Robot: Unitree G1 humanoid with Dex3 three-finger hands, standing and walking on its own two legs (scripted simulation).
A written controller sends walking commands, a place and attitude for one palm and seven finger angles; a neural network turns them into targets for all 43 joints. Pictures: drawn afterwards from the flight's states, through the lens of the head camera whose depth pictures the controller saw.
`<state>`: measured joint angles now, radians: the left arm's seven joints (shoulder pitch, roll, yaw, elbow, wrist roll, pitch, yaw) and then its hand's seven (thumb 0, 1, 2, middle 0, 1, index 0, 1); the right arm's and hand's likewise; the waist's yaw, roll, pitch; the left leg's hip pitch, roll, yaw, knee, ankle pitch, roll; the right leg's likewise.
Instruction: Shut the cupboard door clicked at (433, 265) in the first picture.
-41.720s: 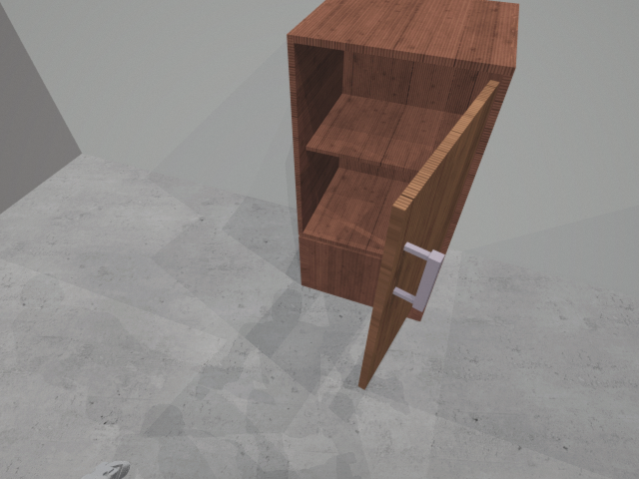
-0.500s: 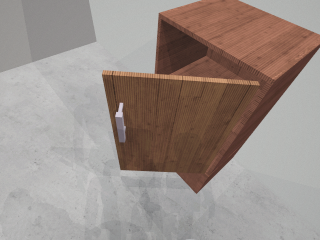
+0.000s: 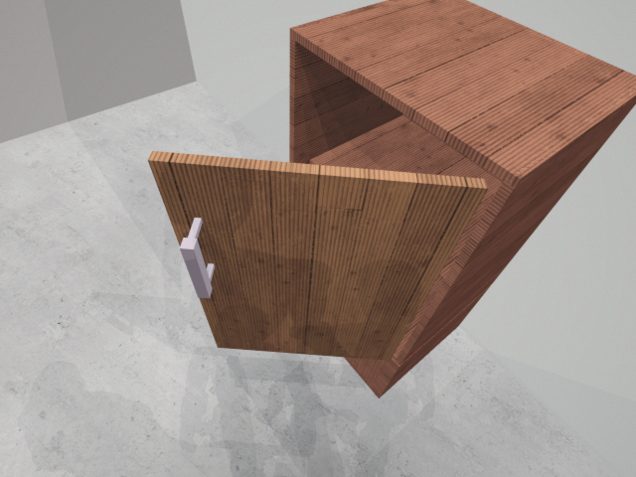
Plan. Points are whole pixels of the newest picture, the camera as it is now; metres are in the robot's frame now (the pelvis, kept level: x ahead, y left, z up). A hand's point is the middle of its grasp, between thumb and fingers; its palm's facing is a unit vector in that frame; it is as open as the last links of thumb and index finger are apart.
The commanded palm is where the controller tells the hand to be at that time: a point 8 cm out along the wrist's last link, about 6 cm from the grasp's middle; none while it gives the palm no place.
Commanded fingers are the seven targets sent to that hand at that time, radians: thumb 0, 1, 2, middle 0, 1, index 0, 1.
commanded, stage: come to a stop and stand still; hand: left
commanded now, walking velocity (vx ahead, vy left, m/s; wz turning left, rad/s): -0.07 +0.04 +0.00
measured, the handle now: (200, 259) +0.41 +0.22 -0.03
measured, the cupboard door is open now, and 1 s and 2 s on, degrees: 48 48 48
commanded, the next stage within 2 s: look again from close up in 1.32 s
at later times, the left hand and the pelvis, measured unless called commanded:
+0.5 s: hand out of the picture +0.05 +0.19 -0.17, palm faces +0.00 -0.97 -0.23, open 7.4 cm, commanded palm none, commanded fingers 0.00 0.90 0.90 -0.20 -0.30 -0.20 -0.30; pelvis -0.01 +0.01 +0.00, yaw +0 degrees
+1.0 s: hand out of the picture -0.02 +0.21 -0.17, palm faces -0.02 -0.98 -0.19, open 7.4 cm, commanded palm none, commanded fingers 0.00 0.90 0.90 -0.20 -0.30 -0.20 -0.30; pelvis -0.03 +0.04 +0.00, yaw -1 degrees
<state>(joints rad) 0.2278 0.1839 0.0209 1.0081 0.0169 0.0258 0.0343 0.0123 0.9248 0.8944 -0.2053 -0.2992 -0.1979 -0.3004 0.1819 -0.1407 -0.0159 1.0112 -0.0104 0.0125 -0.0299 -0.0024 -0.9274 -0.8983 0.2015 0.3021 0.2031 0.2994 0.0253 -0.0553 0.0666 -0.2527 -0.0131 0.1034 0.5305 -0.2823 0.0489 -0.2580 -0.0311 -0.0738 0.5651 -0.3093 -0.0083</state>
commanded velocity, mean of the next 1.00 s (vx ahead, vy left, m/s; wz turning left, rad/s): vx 0.00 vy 0.00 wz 0.00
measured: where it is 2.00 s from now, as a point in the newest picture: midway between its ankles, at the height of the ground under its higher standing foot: outside the picture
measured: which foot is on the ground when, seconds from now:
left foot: down 0.00-1.00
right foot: down 0.00-1.00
